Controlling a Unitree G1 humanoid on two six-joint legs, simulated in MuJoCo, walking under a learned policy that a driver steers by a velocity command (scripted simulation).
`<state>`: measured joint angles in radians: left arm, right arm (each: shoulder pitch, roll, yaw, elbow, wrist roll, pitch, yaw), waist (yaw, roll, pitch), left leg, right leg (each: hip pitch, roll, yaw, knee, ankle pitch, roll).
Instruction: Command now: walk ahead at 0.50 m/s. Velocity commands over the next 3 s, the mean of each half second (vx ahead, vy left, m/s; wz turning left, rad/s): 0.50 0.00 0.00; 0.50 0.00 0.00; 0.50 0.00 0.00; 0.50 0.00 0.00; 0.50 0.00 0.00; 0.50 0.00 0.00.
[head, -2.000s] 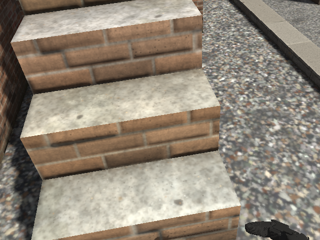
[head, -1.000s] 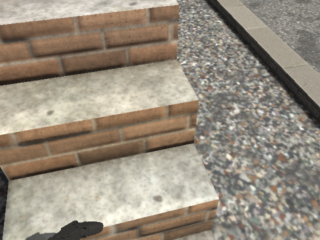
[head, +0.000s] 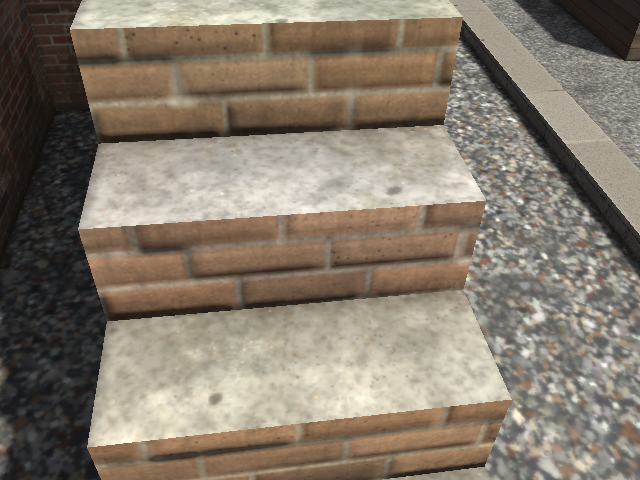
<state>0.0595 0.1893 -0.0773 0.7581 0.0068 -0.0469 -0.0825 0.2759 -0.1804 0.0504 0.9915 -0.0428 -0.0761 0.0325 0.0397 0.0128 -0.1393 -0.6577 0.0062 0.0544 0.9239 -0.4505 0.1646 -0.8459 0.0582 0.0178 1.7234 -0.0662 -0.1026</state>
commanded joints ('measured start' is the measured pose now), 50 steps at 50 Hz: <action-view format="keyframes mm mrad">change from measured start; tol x32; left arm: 1 6 23 -12 -37 -14 9 32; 50 -58 293 123 -106 -39 70 81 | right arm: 1 -98 -59 6 -119 -17 -30 -6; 18 -310 15 17 -452 56 2 41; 23 105 -22 33 -371 49 38 28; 26 -473 -9 21 -438 60 89 -13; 35 185 -49 -23 -340 0 119 -90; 50 157 -41 14 -406 35 45 -109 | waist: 1 17 93 56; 23 -245 -218 -136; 26 -64 174 224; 29 -279 -270 28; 47 -6 80 51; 50 -229 -437 -8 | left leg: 1 -39 208 -428 -400 -338 122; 11 -149 152 -264 -248 -348 26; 16 -475 -120 -25 1196 7 -144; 19 -59 -66 -148 402 -130 -60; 25 -58 -128 5 197 -312 -34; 29 269 -124 41 661 -137 -97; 47 -206 -153 15 77 -207 -207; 50 73 -97 -9 866 -135 -201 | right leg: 1 -54 -31 -26 -59 -81 61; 8 102 -58 7 -313 -301 73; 11 451 -51 -124 -956 -388 12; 19 458 -100 -205 -1624 232 -22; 22 894 -318 -195 -1334 1068 -63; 24 692 -380 -97 -1527 -213 -41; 28 519 -358 -152 -1635 411 -64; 47 846 -108 -385 -1418 -206 -76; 50 403 -448 -21 -1689 -347 -105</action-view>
